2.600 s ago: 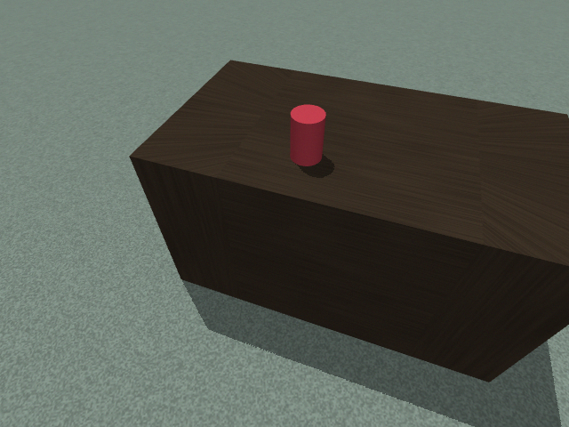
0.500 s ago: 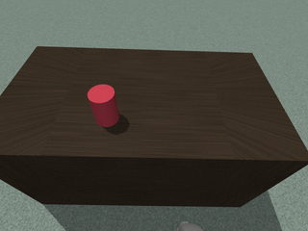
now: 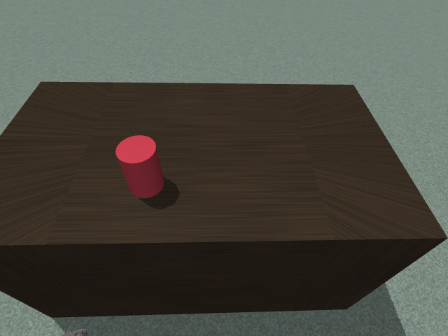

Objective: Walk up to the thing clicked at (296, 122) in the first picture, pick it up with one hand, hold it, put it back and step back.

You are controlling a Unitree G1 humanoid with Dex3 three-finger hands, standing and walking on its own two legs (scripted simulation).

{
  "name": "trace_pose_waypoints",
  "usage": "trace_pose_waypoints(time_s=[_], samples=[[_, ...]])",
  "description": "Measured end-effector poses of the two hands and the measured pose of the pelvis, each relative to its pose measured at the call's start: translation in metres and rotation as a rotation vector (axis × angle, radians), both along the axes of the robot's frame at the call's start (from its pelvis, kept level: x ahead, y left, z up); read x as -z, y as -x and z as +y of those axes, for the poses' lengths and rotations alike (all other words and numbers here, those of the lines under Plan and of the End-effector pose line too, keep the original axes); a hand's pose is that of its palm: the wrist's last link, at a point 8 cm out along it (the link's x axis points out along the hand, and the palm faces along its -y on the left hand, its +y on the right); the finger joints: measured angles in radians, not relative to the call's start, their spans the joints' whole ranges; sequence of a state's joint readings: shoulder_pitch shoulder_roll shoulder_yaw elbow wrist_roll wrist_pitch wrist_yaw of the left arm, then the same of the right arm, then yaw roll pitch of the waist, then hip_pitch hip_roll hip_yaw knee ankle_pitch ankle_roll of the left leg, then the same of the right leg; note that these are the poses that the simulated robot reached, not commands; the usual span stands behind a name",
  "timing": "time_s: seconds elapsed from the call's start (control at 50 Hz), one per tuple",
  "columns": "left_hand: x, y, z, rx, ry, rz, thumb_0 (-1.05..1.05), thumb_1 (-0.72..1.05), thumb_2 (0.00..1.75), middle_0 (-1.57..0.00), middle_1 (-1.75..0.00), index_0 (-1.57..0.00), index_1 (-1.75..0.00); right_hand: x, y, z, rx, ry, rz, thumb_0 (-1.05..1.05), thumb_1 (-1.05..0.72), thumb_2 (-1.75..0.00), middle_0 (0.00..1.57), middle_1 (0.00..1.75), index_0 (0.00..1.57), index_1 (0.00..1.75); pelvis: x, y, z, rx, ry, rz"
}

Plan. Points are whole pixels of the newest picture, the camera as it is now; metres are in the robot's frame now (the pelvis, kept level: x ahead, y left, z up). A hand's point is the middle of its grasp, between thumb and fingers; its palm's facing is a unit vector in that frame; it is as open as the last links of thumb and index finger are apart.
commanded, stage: walk up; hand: left
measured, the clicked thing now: (141, 167) +0.51 +0.21 -0.04
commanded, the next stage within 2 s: stand in 0.78 s
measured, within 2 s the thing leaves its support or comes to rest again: neither
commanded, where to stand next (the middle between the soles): +0.04 -0.01 m, yaw +1 degrees
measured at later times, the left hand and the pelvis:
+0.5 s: hand out of the picture +0.09 +0.24 -0.13, palm faces -0.01 -0.95 -0.32, open 7.4 cm; pelvis +0.00 +0.00 +0.02, yaw -1 degrees
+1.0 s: hand out of the picture +0.10 +0.25 -0.13, palm faces -0.03 -0.94 -0.34, open 7.4 cm; pelvis +0.01 +0.00 +0.02, yaw +0 degrees
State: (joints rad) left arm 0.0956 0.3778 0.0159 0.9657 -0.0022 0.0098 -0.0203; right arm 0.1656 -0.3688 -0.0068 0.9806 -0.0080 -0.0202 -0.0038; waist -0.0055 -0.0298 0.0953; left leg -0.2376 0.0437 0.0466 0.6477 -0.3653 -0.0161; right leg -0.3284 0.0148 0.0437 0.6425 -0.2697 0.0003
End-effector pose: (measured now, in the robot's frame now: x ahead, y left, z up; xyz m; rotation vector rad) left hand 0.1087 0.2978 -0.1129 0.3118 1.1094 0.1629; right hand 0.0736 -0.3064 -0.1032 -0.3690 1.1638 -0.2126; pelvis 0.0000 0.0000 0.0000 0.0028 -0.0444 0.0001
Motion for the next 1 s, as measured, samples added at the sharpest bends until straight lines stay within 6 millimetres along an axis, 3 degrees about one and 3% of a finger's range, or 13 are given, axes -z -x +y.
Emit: trace_pose_waypoints(time_s=[0.3,0.68,1.0], samples=[[-0.017,0.024,-0.007,-0.042,-0.012,0.093,0.01,0.9,0.9,-0.2,-0.3,-0.2,-0.3,-0.004,-0.016,-0.003,0.004,-0.045,-0.005,0.01,-0.91,-0.89,0.2,0.3,0.21,0.3,-0.017,0.0,-0.006,0.01,-0.009,0.004],[-0.015,0.019,-0.009,-0.04,0.008,0.103,0.0,0.9,0.9,-0.2,-0.3,-0.2,-0.3,-0.006,0.008,0.001,0.054,-0.045,0.052,0.01,-0.91,-0.89,0.2,0.3,0.21,0.3,-0.022,-0.002,-0.002,0.021,-0.008,0.006],[-0.021,0.015,-0.005,-0.028,-0.015,0.094,0.0,0.9,0.9,-0.2,-0.3,-0.2,-0.3,-0.003,0.004,0.007,0.051,-0.064,0.07,0.01,-0.91,-0.89,0.2,0.3,0.21,0.3,-0.024,-0.011,-0.001,0.004,-0.006,0.007]])
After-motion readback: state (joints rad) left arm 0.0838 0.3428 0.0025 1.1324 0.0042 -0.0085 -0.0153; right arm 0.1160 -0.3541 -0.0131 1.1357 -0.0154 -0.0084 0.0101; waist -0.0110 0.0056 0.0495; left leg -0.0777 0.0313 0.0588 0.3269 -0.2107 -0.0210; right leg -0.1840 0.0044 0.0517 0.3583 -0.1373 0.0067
